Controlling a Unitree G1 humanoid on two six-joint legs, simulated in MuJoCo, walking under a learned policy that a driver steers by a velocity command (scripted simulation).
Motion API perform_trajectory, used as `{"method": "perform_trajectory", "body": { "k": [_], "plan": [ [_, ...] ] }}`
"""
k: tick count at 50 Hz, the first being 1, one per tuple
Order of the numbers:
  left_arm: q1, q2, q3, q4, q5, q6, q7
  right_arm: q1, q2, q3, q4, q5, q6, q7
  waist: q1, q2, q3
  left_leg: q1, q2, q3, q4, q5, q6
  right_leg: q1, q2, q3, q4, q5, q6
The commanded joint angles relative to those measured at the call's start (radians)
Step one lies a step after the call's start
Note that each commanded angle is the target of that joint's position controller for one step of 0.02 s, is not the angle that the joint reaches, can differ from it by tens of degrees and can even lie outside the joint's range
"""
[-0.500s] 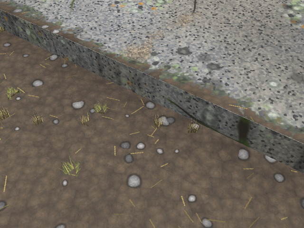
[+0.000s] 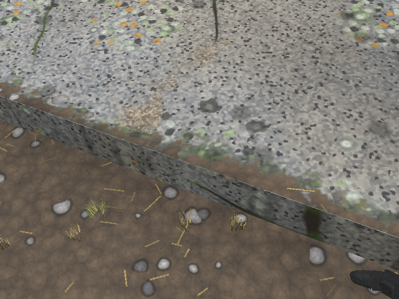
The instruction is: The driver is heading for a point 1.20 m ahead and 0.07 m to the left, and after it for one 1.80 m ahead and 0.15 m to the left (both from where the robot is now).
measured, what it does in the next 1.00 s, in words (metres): walks ahead: left foot, then right foot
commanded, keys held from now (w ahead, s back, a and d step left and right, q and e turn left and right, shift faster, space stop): w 1.00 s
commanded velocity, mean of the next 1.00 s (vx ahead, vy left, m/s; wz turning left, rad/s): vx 0.50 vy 0.00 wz -0.13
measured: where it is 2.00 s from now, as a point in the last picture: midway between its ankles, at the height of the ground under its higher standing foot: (248, 137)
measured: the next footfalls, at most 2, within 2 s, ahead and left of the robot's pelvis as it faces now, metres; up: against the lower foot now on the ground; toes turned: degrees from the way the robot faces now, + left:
left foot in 0.08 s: +0.22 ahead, +0.14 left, +0.00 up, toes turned -6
right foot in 0.56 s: +0.46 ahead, -0.13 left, +0.00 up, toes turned -7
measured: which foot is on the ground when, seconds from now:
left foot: up 0.00-0.06, down 0.08-0.58, up 0.60-1.00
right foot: down 0.00-0.08, up 0.10-0.54, down 0.56-1.00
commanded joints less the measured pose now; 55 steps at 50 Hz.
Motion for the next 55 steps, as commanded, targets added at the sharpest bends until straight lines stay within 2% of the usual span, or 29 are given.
{"method": "perform_trajectory", "body": {
  "k": [1, 3, 4, 5, 6, 7, 9, 10, 12, 17, 24, 26, 28, 29, 30, 31, 32, 34, 35, 38, 40, 43, 45, 49, 51, 52, 53, 54, 55],
  "plan": [
    [0.005, 0.156, 0.044, -0.046, 0.003, -0.002, 0.01, -0.03, -0.121, -0.039, -0.07, 0.007, -0.028, 0.007, -0.042, -0.151, -0.032, 0.145, -0.021, 0.016, -0.039, -0.051, 0.033, -0.026, -0.259, 0.224, -0.019, 0.207, -0.116],
    [0.003, 0.11, 0.029, -0.045, 0.009, -0.003, 0.006, 0.108, -0.147, -0.057, -0.031, -0.007, -0.037, 0.001, -0.11, -0.149, -0.095, 0.349, -0.012, 0.044, -0.087, -0.067, 0.089, -0.033, -0.211, 0.191, 0.118, 0.318, -0.078],
    [0.009, 0.059, 0.008, -0.057, 0.023, -0.007, -0.001, 0.239, -0.189, -0.069, -0.017, -0.024, -0.04, -0.006, -0.166, -0.071, -0.218, 0.576, 0.119, -0.079, -0.065, -0.105, 0.149, -0.123, -0.157, 0.125, 0.36, 0.234, -0.046],
    [0.165, -0.009, -0.015, -0.067, -0.001, -0.021, -0.004, 0.347, -0.286, -0.097, 0.025, -0.028, -0.027, -0.003, -0.122, 0.236, -0.343, 0.923, 0.331, -0.514, -0.126, -0.28, 0.329, -0.471, -0.004, -0.011, 0.702, -0.147, 0.032],
    [0.156, 0.07, -0.007, -0.054, -0.015, -0.028, -0.001, 0.374, -0.217, -0.086, 0.041, 0.005, -0.021, 0.007, -0.148, 0.233, -0.312, 0.929, 0.372, -0.715, -0.225, -0.566, 0.35, -0.639, -0.049, 0.008, 0.853, -0.265, 0.042],
    [0.035, 0.14, 0.01, -0.065, -0.015, -0.029, -0.001, 0.321, -0.15, -0.068, 0.028, 0.008, -0.019, 0.006, -0.175, 0.114, -0.168, 0.81, 0.325, -0.586, -0.249, -0.588, 0.304, -0.681, -0.089, 0.019, 0.894, -0.177, 0.039],
    [-0.098, 0.129, 0.01, -0.098, 0.014, -0.034, 0.0, 0.23, -0.107, -0.049, 0.025, -0.011, -0.009, 0.006, -0.148, 0.026, -0.034, 0.597, 0.242, -0.361, -0.276, -0.341, 0.275, -0.645, -0.15, -0.037, 0.818, -0.066, 0.043],
    [-0.103, 0.115, 0.011, -0.101, 0.019, -0.037, -0.004, 0.213, -0.092, -0.041, 0.029, -0.018, -0.009, 0.003, -0.121, 0.047, -0.024, 0.54, 0.215, -0.299, -0.295, -0.252, 0.268, -0.6, -0.18, -0.047, 0.769, -0.032, 0.042],
    [-0.078, 0.075, 0.003, -0.092, 0.014, -0.035, -0.011, 0.213, -0.084, -0.037, 0.042, -0.008, -0.011, 0.003, -0.098, 0.071, -0.032, 0.494, 0.181, -0.216, -0.329, -0.153, 0.268, -0.543, -0.196, -0.078, 0.688, -0.013, 0.048],
    [-0.206, 0.023, -0.023, -0.127, 0.024, -0.043, -0.019, 0.235, -0.155, -0.054, 0.075, 0.012, -0.008, -0.008, -0.123, 0.039, -0.01, 0.456, 0.169, -0.076, -0.384, -0.018, 0.277, -0.519, -0.207, -0.129, 0.391, 0.173, 0.075],
    [-0.388, 0.049, -0.022, -0.17, 0.008, -0.06, -0.042, 0.327, -0.183, -0.055, 0.136, 0.024, 0.018, -0.01, -0.167, 0.046, 0.015, 0.533, 0.19, -0.022, -0.329, 0.056, 0.231, -0.417, -0.154, -0.158, 0.145, 0.29, 0.052],
    [-0.357, 0.075, -0.014, -0.164, 0.011, -0.064, -0.042, 0.316, -0.195, -0.057, 0.144, 0.025, 0.027, -0.017, -0.127, 0.056, -0.008, 0.577, 0.2, -0.016, -0.26, 0.188, 0.208, -0.342, -0.134, -0.17, 0.099, 0.238, 0.022],
    [-0.15, 0.139, 0.019, -0.103, 0.025, -0.064, -0.027, 0.303, -0.172, -0.044, 0.137, 0.018, 0.031, -0.022, -0.018, 0.036, -0.146, 0.513, 0.128, 0.05, -0.002, 0.368, 0.163, -0.013, -0.12, -0.188, 0.046, 0.271, -0.033],
    [0.03, 0.214, 0.037, -0.074, 0.04, -0.059, -0.016, 0.294, -0.11, -0.016, 0.102, -0.012, 0.026, -0.026, 0.049, -0.087, -0.3, 0.314, 0.075, 0.09, 0.299, 0.084, 0.123, 0.285, -0.319, 0.031, 0.091, 0.376, -0.101],
    [0.068, 0.272, 0.051, -0.044, 0.036, -0.049, -0.024, 0.413, -0.022, 0.011, 0.093, -0.002, 0.01, -0.02, -0.015, -0.354, -0.391, -0.042, -0.078, 0.094, 0.585, -0.58, 0.075, 0.527, -0.507, 0.44, -0.005, 0.196, -0.252],
    [0.056, 0.172, 0.028, -0.054, 0.021, -0.048, -0.028, 0.345, -0.14, -0.016, 0.107, 0.019, 0.0, -0.014, 0.023, -0.217, -0.324, -0.139, -0.026, -0.003, 0.681, -0.609, 0.081, 0.462, -0.472, 0.457, -0.062, 0.025, -0.225],
    [-0.016, 0.146, 0.016, -0.062, 0.018, -0.051, -0.028, 0.265, -0.171, -0.026, 0.081, 0.035, -0.007, -0.009, 0.009, -0.18, -0.19, -0.187, 0.018, 0.019, 0.686, -0.514, 0.092, 0.34, -0.439, 0.328, -0.092, 0.033, -0.191],
    [-0.117, 0.11, 0.003, -0.069, 0.03, -0.054, -0.033, 0.2, -0.139, -0.023, 0.069, 0.005, -0.003, -0.016, -0.044, -0.086, -0.078, -0.116, 0.073, 0.044, 0.608, -0.39, 0.078, 0.11, -0.373, 0.178, -0.149, 0.249, -0.172],
    [-0.138, 0.101, 0.0, -0.068, 0.039, -0.058, -0.032, 0.218, -0.12, -0.021, 0.071, 0.0, 0.006, -0.017, -0.077, -0.107, -0.076, -0.051, 0.089, 0.036, 0.588, -0.36, 0.07, 0.04, -0.355, 0.131, -0.172, 0.335, -0.169],
    [-0.148, 0.113, 0.006, -0.046, 0.029, -0.073, -0.03, 0.232, -0.073, -0.01, 0.075, -0.005, 0.027, -0.021, -0.112, -0.111, -0.079, 0.005, 0.082, 0.06, 0.523, -0.306, 0.037, -0.053, -0.333, 0.015, -0.211, 0.5, -0.192],
    [-0.138, 0.122, 0.008, -0.031, 0.025, -0.074, -0.022, 0.168, -0.054, 0.0, 0.055, -0.018, 0.034, -0.022, -0.101, -0.098, -0.056, 0.004, 0.08, 0.068, 0.413, -0.223, 0.021, -0.082, -0.318, -0.038, -0.229, 0.511, -0.19],
    [-0.112, 0.129, 0.009, -0.01, 0.029, -0.065, -0.014, 0.064, -0.029, 0.014, 0.034, -0.011, 0.033, -0.015, -0.066, -0.096, -0.035, 0.077, 0.048, 0.091, 0.202, -0.077, 0.024, -0.106, -0.282, -0.109, -0.225, 0.508, -0.151],
    [-0.061, 0.129, 0.007, 0.013, 0.032, -0.049, -0.017, 0.088, -0.021, 0.02, 0.059, -0.003, 0.049, -0.014, -0.056, -0.141, -0.069, 0.155, 0.015, 0.125, 0.216, -0.079, 0.022, -0.092, -0.302, -0.101, -0.205, 0.45, -0.15],
    [-0.067, 0.142, 0.006, 0.026, 0.01, -0.027, -0.012, 0.045, -0.056, 0.011, 0.029, -0.006, 0.063, -0.008, -0.075, -0.147, -0.03, 0.148, 0.0, 0.127, 0.132, -0.241, 0.082, 0.009, -0.365, -0.035, -0.114, 0.521, -0.127],
    [-0.089, 0.139, 0.001, 0.03, -0.006, -0.013, -0.003, 0.197, -0.086, -0.015, 0.07, -0.014, 0.055, -0.009, -0.167, -0.123, -0.112, 0.354, -0.043, 0.154, -0.062, -0.152, 0.126, 0.043, -0.306, -0.083, 0.098, 0.776, -0.093],
    [-0.096, 0.112, -0.01, 0.024, -0.006, -0.014, 0.0, 0.321, -0.125, -0.036, 0.113, -0.015, 0.052, -0.01, -0.216, -0.078, -0.173, 0.55, -0.011, 0.109, -0.133, -0.037, 0.142, -0.05, -0.238, -0.137, 0.299, 0.743, -0.048],
    [-0.081, 0.023, -0.041, -0.003, 0.042, -0.03, -0.01, 0.415, -0.222, -0.053, 0.134, -0.023, 0.062, -0.02, -0.197, 0.184, -0.224, 0.796, 0.232, -0.211, -0.138, 0.372, 0.196, -0.35, -0.118, -0.199, 0.67, 0.152, 0.038],
    [0.08, 0.001, -0.044, 0.048, 0.014, -0.047, -0.021, 0.471, -0.235, -0.06, 0.147, -0.024, 0.074, -0.022, -0.161, 0.243, -0.297, 0.908, 0.394, -0.486, -0.176, 0.251, 0.391, -0.591, -0.03, -0.123, 0.96, -0.293, 0.08],
    [0.063, 0.062, -0.028, 0.07, -0.007, -0.05, -0.032, 0.436, -0.174, -0.054, 0.149, -0.011, 0.079, -0.018, -0.177, 0.081, -0.206, 0.815, 0.383, -0.5, -0.231, -0.186, 0.419, -0.734, -0.086, -0.08, 1.138, -0.278, 0.085]
  ]
}}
